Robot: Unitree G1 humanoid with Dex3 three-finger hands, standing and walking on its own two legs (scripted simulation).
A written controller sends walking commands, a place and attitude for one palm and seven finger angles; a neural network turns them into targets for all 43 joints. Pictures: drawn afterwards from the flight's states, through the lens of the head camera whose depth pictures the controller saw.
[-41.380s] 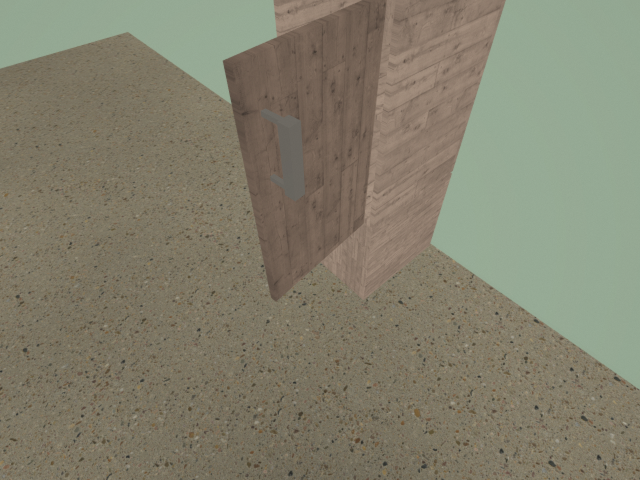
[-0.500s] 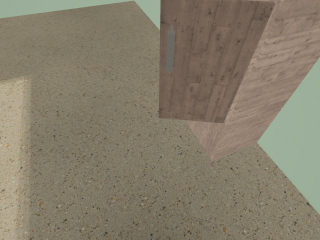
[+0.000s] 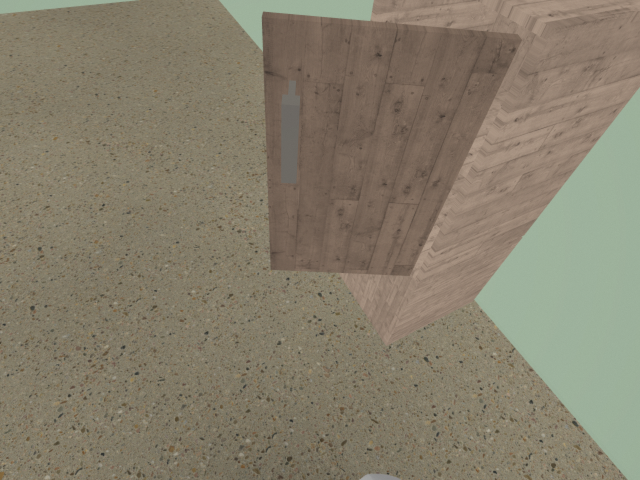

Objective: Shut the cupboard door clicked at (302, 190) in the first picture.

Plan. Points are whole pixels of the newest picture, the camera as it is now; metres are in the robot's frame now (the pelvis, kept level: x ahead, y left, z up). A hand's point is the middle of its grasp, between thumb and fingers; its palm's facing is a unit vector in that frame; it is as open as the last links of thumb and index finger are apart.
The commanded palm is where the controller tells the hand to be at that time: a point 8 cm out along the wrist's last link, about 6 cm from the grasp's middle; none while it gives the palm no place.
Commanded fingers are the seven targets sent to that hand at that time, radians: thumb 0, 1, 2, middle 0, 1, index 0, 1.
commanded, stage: take the last steps up to it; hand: left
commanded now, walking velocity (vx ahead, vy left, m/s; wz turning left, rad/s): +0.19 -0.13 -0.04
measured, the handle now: (290, 133) +0.59 +0.08 +0.09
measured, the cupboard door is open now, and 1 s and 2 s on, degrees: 62 62 62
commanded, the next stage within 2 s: come to a stop and stand still in 0.10 s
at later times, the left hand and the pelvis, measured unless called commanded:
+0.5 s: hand (256, 429) +0.21 +0.09 -0.16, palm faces +0.03 -0.97 -0.23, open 7.2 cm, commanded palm none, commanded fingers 0.00 0.90 0.90 -0.20 -0.30 -0.20 -0.30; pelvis +0.12 -0.08 +0.01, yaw +1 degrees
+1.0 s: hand out of the picture +0.11 +0.16 -0.17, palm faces +0.06 -0.97 -0.24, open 7.4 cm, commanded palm none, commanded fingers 0.00 0.90 0.90 -0.20 -0.30 -0.20 -0.30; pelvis +0.10 -0.04 +0.00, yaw +0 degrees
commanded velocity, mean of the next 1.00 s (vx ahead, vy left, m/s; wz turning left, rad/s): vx -0.07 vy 0.06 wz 0.00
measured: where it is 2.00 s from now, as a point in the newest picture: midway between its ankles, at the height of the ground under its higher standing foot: outside the picture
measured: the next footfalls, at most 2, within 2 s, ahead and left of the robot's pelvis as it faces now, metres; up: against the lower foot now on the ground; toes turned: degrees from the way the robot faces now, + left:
right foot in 0.24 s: +0.20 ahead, -0.20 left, +0.00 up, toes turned -5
left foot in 0.70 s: +0.16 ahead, +0.06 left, +0.00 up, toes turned +3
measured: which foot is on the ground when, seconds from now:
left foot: down 0.00-0.24, up 0.26-0.68, down 0.70-1.00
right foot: up 0.00-0.22, down 0.24-0.70, up 0.72-0.96, down 0.98-1.00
